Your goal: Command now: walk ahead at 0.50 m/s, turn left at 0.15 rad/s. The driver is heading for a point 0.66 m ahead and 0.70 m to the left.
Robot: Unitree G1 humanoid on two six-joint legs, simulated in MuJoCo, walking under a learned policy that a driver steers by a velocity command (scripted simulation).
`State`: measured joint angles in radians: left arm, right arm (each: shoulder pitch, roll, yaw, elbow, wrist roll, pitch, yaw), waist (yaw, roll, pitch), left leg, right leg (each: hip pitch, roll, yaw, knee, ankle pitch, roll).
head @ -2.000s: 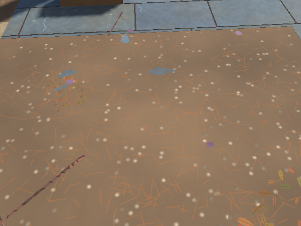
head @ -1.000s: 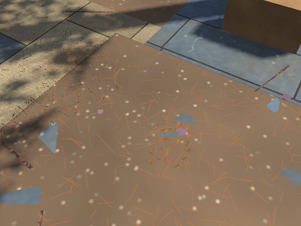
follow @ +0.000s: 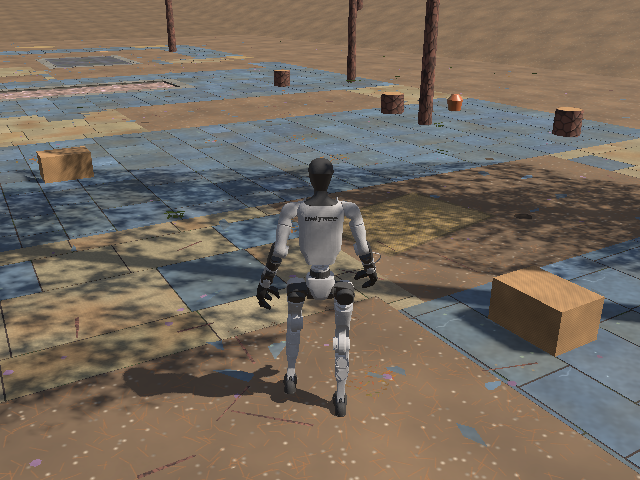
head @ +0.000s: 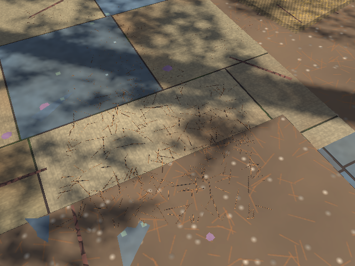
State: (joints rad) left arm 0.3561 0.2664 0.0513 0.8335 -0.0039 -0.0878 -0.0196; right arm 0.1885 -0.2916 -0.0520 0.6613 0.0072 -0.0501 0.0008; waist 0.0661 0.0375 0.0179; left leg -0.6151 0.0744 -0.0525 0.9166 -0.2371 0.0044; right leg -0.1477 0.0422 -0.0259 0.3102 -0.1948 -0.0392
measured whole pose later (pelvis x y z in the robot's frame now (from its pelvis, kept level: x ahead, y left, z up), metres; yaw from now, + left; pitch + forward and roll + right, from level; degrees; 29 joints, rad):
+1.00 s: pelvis +0.53 +0.08 +0.00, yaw +24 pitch +1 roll -2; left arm 0.32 0.29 0.07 0.83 0.00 -0.09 -0.01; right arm 0.18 -0.32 -0.08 0.65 0.02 -0.02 0.01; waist 0.07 0.04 0.04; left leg -0.68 0.10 -0.05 0.91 -0.14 0.00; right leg -0.07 0.01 -0.14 0.27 -0.22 -0.01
